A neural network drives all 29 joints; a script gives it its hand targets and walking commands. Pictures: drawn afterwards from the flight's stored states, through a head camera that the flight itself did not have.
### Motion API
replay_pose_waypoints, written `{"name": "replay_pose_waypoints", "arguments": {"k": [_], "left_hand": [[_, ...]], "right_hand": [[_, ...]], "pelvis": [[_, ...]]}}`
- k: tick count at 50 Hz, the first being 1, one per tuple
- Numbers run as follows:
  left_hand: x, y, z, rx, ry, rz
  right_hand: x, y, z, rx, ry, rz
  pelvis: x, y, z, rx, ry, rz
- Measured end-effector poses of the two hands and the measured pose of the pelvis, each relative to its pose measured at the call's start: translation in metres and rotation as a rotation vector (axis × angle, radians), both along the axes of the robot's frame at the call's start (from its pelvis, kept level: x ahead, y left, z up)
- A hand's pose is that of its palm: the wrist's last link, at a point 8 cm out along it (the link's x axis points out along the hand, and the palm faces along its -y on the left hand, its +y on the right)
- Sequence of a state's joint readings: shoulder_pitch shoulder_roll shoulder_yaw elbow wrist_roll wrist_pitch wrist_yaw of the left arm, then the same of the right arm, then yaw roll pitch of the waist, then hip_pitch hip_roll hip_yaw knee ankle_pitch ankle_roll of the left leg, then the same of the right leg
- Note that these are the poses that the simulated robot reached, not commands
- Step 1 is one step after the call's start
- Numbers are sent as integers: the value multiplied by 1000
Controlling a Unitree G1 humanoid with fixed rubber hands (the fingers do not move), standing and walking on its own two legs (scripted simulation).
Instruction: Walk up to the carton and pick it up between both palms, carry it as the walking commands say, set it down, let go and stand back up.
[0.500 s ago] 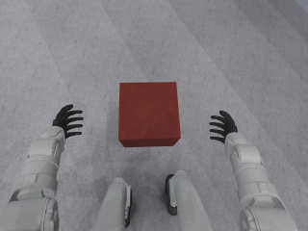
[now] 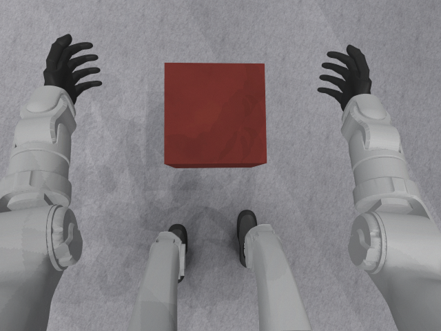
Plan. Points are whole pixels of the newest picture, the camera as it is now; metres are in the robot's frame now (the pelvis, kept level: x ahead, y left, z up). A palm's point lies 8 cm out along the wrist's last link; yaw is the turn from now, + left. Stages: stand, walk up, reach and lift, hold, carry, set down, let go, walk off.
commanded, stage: reach and lift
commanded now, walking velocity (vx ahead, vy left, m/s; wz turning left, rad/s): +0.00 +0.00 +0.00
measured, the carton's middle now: (214, 122) +0.53 -0.02 -0.53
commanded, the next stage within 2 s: none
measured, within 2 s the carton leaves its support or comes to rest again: neither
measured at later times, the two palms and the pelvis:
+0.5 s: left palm (88, 94) +0.52 +0.23 -0.17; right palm (335, 97) +0.50 -0.25 -0.17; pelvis +0.00 +0.00 -0.06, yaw +0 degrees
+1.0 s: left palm (118, 113) +0.52 +0.23 -0.33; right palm (302, 114) +0.51 -0.24 -0.33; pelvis -0.03 +0.00 -0.20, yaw +1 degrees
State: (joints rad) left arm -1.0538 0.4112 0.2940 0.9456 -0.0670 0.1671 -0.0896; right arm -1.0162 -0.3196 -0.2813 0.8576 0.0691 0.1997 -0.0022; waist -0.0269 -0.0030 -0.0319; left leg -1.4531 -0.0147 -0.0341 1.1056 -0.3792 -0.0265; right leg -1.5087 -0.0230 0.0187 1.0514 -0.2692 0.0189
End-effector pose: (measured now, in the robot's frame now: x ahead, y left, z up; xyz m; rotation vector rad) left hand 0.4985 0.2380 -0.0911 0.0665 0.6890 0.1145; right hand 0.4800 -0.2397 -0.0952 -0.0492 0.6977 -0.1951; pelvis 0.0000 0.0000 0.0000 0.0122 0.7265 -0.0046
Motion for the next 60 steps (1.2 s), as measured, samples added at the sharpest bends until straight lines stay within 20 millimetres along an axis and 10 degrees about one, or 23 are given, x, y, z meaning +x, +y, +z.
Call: {"name": "replay_pose_waypoints", "arguments": {"k": [17,60], "left_hand": [[18,-4,-31,-6,-36,-4],[14,-14,-298,13,5,10]], "right_hand": [[21,-6,-31,13,-40,5],[23,6,-293,-1,4,-3]], "pelvis": [[2,6,-17,2,140,6],[-40,0,-237,0,54,19]]}}
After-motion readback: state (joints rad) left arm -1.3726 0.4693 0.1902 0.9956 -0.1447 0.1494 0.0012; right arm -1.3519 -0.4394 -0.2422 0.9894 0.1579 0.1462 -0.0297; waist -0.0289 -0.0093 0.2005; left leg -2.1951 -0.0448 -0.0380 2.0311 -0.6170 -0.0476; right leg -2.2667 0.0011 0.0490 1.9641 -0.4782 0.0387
